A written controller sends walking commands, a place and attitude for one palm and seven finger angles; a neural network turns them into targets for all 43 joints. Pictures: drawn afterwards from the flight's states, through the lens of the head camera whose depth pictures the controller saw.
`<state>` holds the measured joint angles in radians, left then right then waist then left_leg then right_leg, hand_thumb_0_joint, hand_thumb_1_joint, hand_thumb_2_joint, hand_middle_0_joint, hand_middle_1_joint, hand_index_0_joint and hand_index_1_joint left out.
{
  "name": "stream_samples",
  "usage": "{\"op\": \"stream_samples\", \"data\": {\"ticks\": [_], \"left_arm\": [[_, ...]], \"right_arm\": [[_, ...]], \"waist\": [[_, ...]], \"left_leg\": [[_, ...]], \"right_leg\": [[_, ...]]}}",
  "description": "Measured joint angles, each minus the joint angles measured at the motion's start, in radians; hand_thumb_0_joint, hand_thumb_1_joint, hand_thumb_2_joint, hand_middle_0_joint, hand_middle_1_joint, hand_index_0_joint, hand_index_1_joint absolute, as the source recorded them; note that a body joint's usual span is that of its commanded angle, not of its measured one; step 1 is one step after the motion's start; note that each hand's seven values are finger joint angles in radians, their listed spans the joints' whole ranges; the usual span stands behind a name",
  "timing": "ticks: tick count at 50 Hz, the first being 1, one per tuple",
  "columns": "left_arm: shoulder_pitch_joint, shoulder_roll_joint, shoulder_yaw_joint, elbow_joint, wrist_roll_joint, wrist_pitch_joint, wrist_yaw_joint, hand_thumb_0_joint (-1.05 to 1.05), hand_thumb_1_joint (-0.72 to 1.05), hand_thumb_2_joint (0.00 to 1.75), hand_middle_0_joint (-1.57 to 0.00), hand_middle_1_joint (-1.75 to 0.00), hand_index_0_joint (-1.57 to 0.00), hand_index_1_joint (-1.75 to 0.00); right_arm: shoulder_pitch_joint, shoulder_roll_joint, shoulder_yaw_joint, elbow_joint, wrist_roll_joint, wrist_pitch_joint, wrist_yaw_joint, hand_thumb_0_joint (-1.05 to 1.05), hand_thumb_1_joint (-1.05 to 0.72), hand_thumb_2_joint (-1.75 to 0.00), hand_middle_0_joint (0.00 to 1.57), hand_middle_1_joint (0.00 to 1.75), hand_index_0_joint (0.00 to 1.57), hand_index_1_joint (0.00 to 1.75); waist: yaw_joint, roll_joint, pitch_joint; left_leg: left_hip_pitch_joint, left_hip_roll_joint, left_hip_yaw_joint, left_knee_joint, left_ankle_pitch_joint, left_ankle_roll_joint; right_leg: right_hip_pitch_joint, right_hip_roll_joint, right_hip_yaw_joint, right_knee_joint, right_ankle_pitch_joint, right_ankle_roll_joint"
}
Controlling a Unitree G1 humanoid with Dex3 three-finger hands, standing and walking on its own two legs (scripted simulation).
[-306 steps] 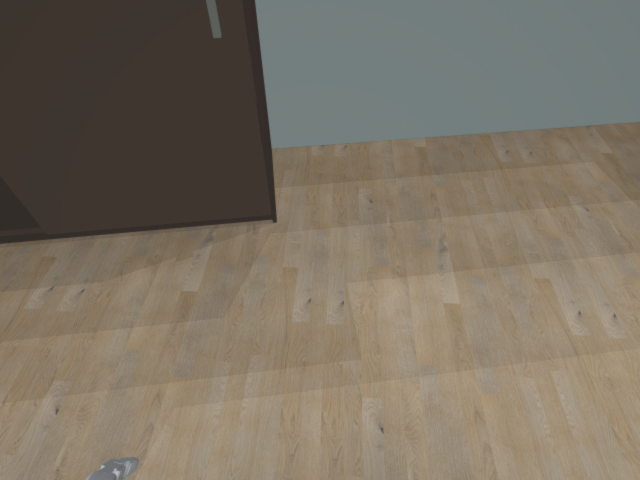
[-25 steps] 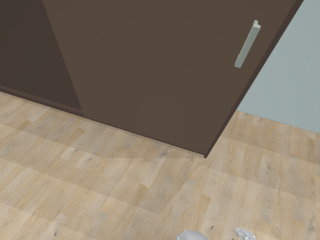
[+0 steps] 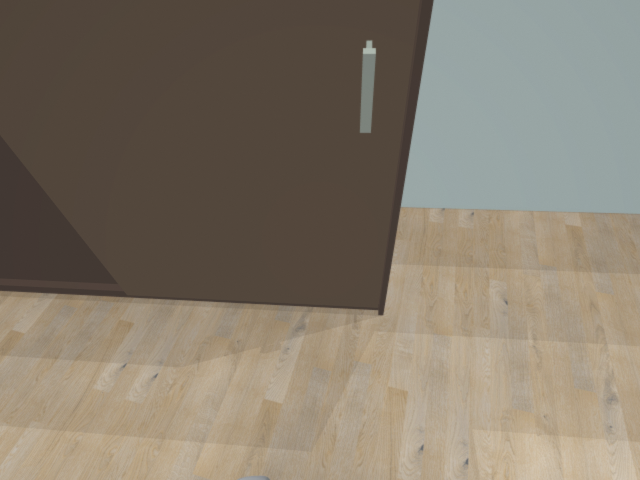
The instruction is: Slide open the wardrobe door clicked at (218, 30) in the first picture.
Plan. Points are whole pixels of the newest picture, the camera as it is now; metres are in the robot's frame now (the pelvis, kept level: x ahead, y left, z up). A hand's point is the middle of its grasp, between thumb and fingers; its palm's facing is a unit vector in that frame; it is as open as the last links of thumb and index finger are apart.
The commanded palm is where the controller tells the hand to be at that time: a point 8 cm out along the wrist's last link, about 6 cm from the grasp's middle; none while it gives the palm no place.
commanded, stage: take the last steps up to it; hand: right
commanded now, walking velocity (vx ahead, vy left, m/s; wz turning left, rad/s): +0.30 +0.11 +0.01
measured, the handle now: (367, 87) +0.74 -0.06 +0.11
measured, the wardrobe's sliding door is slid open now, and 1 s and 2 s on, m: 0.00 0.00 0.00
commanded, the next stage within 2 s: come to a stop and stand still in 0.76 s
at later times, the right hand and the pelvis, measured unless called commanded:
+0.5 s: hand out of the picture +0.09 -0.10 -0.17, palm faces +0.07 +0.98 -0.19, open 7.3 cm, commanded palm none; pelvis +0.11 +0.08 +0.00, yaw -2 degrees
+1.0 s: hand (416, 406) +0.27 -0.13 -0.19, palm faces +0.08 +0.98 -0.17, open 7.4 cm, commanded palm none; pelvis +0.25 +0.04 -0.01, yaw -2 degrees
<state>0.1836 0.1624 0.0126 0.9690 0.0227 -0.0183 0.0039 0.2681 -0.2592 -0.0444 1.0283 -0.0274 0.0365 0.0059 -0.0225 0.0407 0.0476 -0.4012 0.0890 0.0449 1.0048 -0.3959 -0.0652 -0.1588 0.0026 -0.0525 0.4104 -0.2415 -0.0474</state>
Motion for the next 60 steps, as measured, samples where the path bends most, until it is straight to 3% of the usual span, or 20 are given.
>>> {"op": "stream_samples", "data": {"ticks": [7,12,14,16,19,22,29,35,37,39,41,43,48,54,56,60], "left_arm": [[0.104,0.012,0.024,0.059,0.008,-0.004,0.005,0.0,0.92,0.89,-0.21,-0.3,-0.21,-0.3],[0.173,0.03,0.035,0.114,0.012,0.008,0.005,0.0,0.91,0.89,-0.2,-0.3,-0.21,-0.3],[0.199,0.038,0.039,0.135,0.007,0.012,0.006,0.01,0.91,0.89,-0.2,-0.3,-0.21,-0.3],[0.21,0.041,0.039,0.156,0.005,0.03,0.002,0.01,0.91,0.9,-0.2,-0.3,-0.21,-0.3],[0.198,0.035,0.045,0.167,0.008,0.043,-0.009,0.01,0.91,0.9,-0.2,-0.3,-0.2,-0.3],[0.168,0.031,0.053,0.145,0.012,0.034,-0.014,0.01,0.91,0.9,-0.2,-0.3,-0.2,-0.3],[0.058,0.008,0.051,0.102,0.008,0.019,-0.024,0.01,0.91,0.9,-0.2,-0.3,-0.2,-0.3],[-0.043,-0.008,0.038,0.077,0.003,-0.003,-0.023,0.01,0.92,0.9,-0.2,-0.3,-0.2,-0.3],[-0.063,-0.012,0.031,0.062,0.008,-0.026,-0.017,0.01,0.91,0.9,-0.2,-0.3,-0.2,-0.3],[-0.077,-0.025,0.025,0.052,0.007,-0.044,-0.008,0.01,0.91,0.9,-0.2,-0.3,-0.2,-0.3],[-0.069,-0.035,0.019,0.047,0.003,-0.046,-0.003,0.01,0.91,0.9,-0.2,-0.3,-0.2,-0.3],[-0.049,-0.043,0.022,0.048,-0.002,-0.046,0.006,0.0,0.91,0.89,-0.2,-0.3,-0.2,-0.3],[-0.006,-0.01,0.033,0.059,-0.002,-0.035,0.022,-0.03,0.95,0.89,-0.2,-0.3,-0.21,-0.3],[0.035,-0.01,0.029,0.1,0.0,0.009,0.02,-0.01,0.93,0.9,-0.2,-0.3,-0.21,-0.3],[0.048,-0.017,0.031,0.105,-0.004,0.02,0.016,0.0,0.93,0.9,-0.2,-0.3,-0.21,-0.3],[0.054,-0.005,0.041,0.099,-0.009,0.05,0.008,0.0,0.92,0.9,-0.2,-0.3,-0.2,-0.3]], "right_arm": [[-0.023,0.046,0.007,0.012,-0.001,-0.006,0.019,0.01,-0.91,-0.9,0.2,0.3,0.2,0.3],[-0.05,0.071,0.005,0.002,0.001,-0.031,0.027,0.01,-0.91,-0.9,0.2,0.3,0.2,0.3],[-0.058,0.081,0.004,0.002,-0.002,-0.057,0.023,0.01,-0.91,-0.9,0.2,0.3,0.2,0.3],[-0.053,0.096,0.006,0.002,0.002,-0.075,0.013,0.0,-0.91,-0.9,0.2,0.3,0.2,0.3],[-0.012,0.102,-0.002,0.012,0.007,-0.086,-0.009,0.0,-0.92,-0.9,0.2,0.3,0.2,0.3],[0.035,0.109,0.005,0.042,0.006,-0.09,-0.017,0.0,-0.93,-0.9,0.2,0.3,0.2,0.3],[0.134,0.147,0.026,0.112,0.002,-0.105,-0.02,0.0,-0.91,-0.9,0.2,0.3,0.2,0.3],[0.19,0.162,0.03,0.151,0.002,-0.101,-0.024,0.0,-0.91,-0.9,0.2,0.3,0.2,0.3],[0.212,0.166,0.03,0.161,0.007,-0.093,-0.024,0.0,-0.91,-0.9,0.2,0.3,0.2,0.3],[0.198,0.161,0.03,0.166,0.013,-0.076,-0.022,0.0,-0.91,-0.9,0.2,0.3,0.2,0.3],[0.172,0.152,0.026,0.16,0.01,-0.06,-0.021,0.01,-0.91,-0.9,0.2,0.3,0.2,0.3],[0.131,0.139,0.018,0.14,0.004,-0.051,-0.016,0.01,-0.91,-0.9,0.2,0.3,0.2,0.3],[0.037,0.113,0.004,0.06,0.001,-0.046,-0.024,0.01,-0.91,-0.9,0.2,0.3,0.2,0.3],[-0.042,0.075,0.003,0.013,0.001,-0.031,-0.036,0.01,-0.93,-0.9,0.2,0.3,0.19,0.3],[-0.046,0.062,0.004,0.0,-0.001,-0.036,-0.036,0.01,-0.93,-0.9,0.2,0.3,0.19,0.3],[-0.063,0.082,0.013,-0.003,0.0,-0.03,-0.03,0.01,-0.92,-0.9,0.2,0.3,0.2,0.3]], "waist": [[0.04,-0.016,-0.029],[0.063,-0.038,-0.026],[0.063,-0.06,-0.02],[0.057,-0.078,-0.02],[0.04,-0.069,-0.034],[0.044,-0.068,-0.04],[0.023,-0.062,-0.026],[-0.018,-0.035,0.009],[-0.018,-0.028,0.014],[-0.021,-0.006,0.028],[-0.021,0.001,0.024],[-0.012,0.0,0.018],[0.007,-0.008,-0.008],[0.024,-0.013,-0.007],[0.023,-0.002,-0.005],[0.041,-0.048,0.008]], "left_leg": [[0.027,-0.002,0.011,-0.193,0.019,0.012],[0.107,-0.025,0.037,-0.419,0.073,0.028],[0.139,-0.046,0.054,-0.467,0.145,0.063],[0.157,-0.062,0.077,-0.45,0.121,0.095],[0.219,-0.076,0.086,-0.523,0.115,0.111],[0.283,-0.089,0.096,-0.609,0.134,0.115],[0.39,-0.113,0.108,-0.692,0.107,0.114],[0.453,-0.101,0.114,-0.631,0.002,0.083],[0.417,-0.085,0.107,-0.485,-0.07,0.072],[0.299,-0.064,0.061,-0.182,-0.13,0.076],[0.176,-0.055,0.033,0.044,-0.126,0.076],[0.081,-0.034,0.031,0.118,-0.083,0.07],[-0.02,0.007,0.014,-0.06,0.025,0.041],[0.058,0.0,0.013,-0.355,0.115,0.021],[0.104,0.0,0.007,-0.452,0.201,0.032],[0.094,-0.021,0.021,-0.428,0.167,0.057]], "right_leg": [[0.052,0.002,0.004,-0.052,0.001,0.017],[0.056,-0.019,0.004,0.013,-0.063,0.053],[0.02,-0.042,0.014,0.133,-0.138,0.055],[-0.066,-0.054,0.027,0.348,-0.231,0.037],[-0.203,-0.064,0.013,0.591,-0.178,0.031],[-0.302,-0.089,-0.003,0.647,-0.082,0.046],[-0.385,-0.119,-0.03,0.484,0.008,0.066],[-0.297,-0.083,-0.076,0.25,0.021,0.033],[-0.239,-0.067,-0.091,0.177,0.114,-0.001],[-0.233,-0.058,-0.114,0.235,0.063,-0.029],[-0.201,-0.054,-0.131,0.226,0.011,-0.032],[-0.163,-0.045,-0.135,0.173,0.018,-0.023],[-0.096,-0.026,-0.129,0.058,0.056,-0.024],[-0.07,-0.034,-0.113,0.077,0.023,0.003],[-0.08,-0.032,-0.12,0.121,-0.007,0.018],[-0.114,-0.042,-0.078,0.207,-0.115,0.048]]}}
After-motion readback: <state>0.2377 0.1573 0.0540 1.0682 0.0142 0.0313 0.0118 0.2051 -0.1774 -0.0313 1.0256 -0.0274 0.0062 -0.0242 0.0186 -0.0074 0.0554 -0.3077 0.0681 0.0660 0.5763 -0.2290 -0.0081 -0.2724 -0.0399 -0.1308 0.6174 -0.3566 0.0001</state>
